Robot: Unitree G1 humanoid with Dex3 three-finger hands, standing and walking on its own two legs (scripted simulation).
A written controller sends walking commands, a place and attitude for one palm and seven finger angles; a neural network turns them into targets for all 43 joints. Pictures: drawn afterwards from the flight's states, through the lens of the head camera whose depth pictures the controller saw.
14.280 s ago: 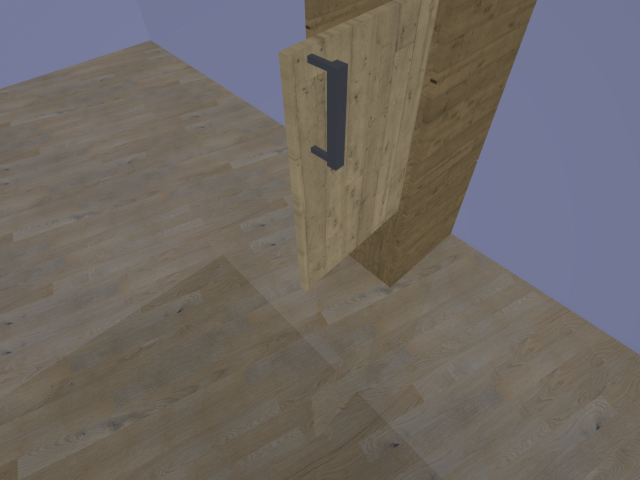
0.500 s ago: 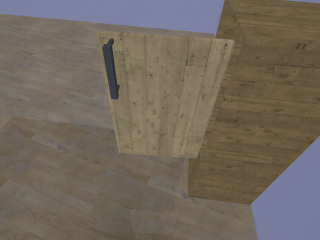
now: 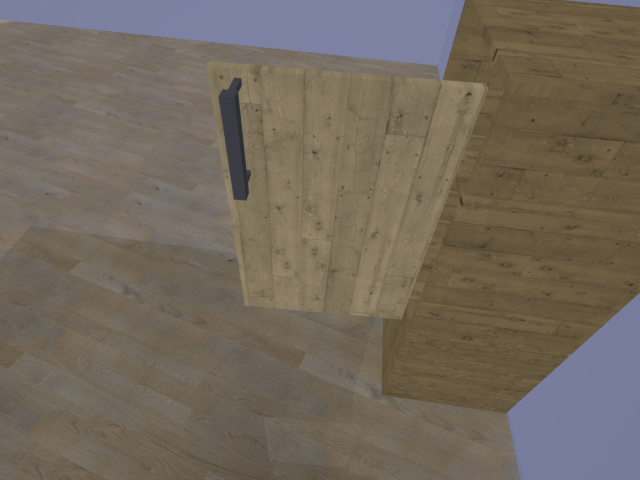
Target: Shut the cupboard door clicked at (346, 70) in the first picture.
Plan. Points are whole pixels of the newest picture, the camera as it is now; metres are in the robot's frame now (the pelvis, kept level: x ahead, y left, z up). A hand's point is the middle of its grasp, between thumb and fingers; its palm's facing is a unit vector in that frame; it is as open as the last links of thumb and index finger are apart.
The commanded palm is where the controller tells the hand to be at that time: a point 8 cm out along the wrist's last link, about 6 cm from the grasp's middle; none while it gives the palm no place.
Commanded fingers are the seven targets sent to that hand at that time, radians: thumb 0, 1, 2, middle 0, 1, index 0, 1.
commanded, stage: look again from close up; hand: left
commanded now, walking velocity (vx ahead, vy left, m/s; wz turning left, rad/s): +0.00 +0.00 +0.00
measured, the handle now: (238, 142) +0.54 +0.17 +0.15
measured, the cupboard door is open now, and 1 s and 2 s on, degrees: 93 93 93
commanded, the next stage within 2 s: shuffle to correct the standing spot in 0.36 s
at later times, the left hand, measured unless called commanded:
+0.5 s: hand out of the picture +0.03 +0.16 -0.18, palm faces -0.01 -0.99 -0.16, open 7.4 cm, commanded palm none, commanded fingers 0.00 0.90 0.90 -0.20 -0.30 -0.20 -0.30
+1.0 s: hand out of the picture +0.05 +0.14 -0.18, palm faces +0.02 -0.99 -0.14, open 7.4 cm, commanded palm none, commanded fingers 0.00 0.90 0.90 -0.20 -0.30 -0.20 -0.30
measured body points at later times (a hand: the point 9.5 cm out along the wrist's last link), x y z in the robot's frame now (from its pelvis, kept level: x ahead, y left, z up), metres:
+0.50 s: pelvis +0.02 -0.01 +0.00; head +0.02 +0.01 +0.45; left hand +0.03 +0.21 -0.16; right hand +0.03 -0.23 -0.15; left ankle +0.05 +0.07 -0.74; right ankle +0.02 -0.15 -0.74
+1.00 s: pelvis +0.08 -0.01 +0.00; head +0.10 +0.00 +0.45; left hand +0.05 +0.19 -0.17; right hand +0.09 -0.24 -0.15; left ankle +0.05 +0.07 -0.74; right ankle +0.03 -0.15 -0.73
